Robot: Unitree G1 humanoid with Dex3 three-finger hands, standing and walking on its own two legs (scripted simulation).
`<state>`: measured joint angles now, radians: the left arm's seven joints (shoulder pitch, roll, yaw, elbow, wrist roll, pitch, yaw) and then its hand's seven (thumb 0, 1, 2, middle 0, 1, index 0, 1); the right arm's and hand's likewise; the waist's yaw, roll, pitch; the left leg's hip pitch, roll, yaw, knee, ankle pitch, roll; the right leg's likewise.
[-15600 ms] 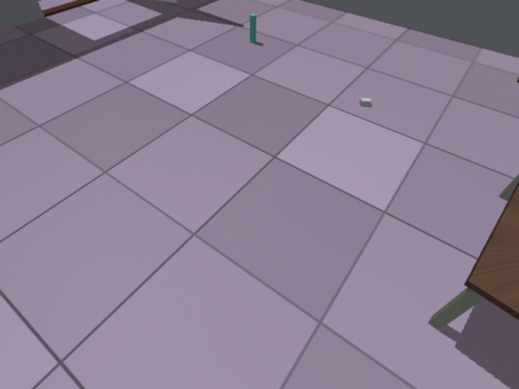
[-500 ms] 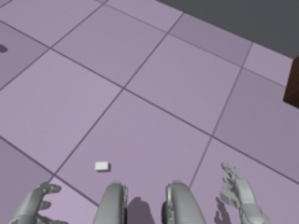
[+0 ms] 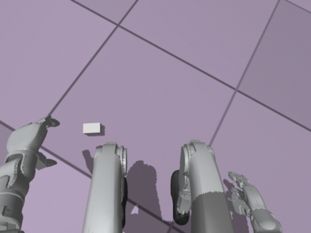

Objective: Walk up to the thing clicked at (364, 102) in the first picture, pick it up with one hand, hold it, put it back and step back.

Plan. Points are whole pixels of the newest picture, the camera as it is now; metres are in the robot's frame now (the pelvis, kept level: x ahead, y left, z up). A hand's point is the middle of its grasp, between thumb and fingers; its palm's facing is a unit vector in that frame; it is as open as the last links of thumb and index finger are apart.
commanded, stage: rise first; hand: left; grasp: from above
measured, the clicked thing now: (92, 128) +0.41 +0.24 -0.41
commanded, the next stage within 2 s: approach in 1.60 s
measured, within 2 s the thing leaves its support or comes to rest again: neither
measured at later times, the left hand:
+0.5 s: hand (56, 136) +0.35 +0.31 -0.23, palm faces -0.47 -0.12 -0.87, open 11.3 cm
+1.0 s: hand (63, 132) +0.37 +0.30 -0.26, palm faces -0.47 -0.06 -0.88, open 10.6 cm
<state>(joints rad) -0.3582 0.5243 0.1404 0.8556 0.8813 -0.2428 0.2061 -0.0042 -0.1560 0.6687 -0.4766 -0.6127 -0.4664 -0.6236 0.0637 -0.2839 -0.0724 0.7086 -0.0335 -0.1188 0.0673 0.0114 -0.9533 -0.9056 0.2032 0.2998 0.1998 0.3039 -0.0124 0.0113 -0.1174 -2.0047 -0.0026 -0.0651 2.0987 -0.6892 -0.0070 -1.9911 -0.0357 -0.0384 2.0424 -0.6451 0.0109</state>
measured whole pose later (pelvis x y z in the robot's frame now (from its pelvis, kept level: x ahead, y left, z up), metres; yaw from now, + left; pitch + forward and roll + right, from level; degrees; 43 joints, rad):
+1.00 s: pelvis +0.00 +0.01 -0.08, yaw -2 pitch +34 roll -6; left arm -0.62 0.62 0.13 1.23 1.26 -0.31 0.48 0.00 0.02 0.55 -0.57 -0.50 -0.58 -0.50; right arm 0.07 -0.27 -0.05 0.78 -0.13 -0.07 0.14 0.01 -0.91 -0.90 0.20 0.30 0.20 0.30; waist -0.11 -0.01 -0.10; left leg -2.25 -0.02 -0.08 2.37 -0.72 0.01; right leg -2.21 -0.04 -0.04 2.29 -0.67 0.03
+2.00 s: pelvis +0.00 +0.01 -0.10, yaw -2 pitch +34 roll -6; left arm -0.75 0.55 0.03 1.38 1.29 -0.23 0.59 0.00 -0.17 0.71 -0.41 -0.66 -0.41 -0.67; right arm 0.09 -0.27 -0.05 0.82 -0.16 -0.11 0.17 0.01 -0.90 -0.89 0.20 0.30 0.20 0.30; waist -0.18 -0.02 -0.11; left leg -2.29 -0.01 -0.08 2.42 -0.72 0.01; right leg -2.26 -0.03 -0.04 2.33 -0.66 0.04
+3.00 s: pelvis +0.00 +0.01 -0.11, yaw -3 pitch +33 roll -6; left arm -0.84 0.64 0.14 1.60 1.25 -0.18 0.57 0.00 -0.40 0.89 -0.20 -0.87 -0.19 -0.87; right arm 0.11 -0.30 -0.01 0.83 -0.20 -0.15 0.24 0.00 -0.91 -0.89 0.20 0.30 0.20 0.30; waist -0.23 0.00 -0.03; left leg -2.32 -0.02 -0.10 2.46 -0.72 0.00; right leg -2.29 -0.02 -0.05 2.37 -0.66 0.03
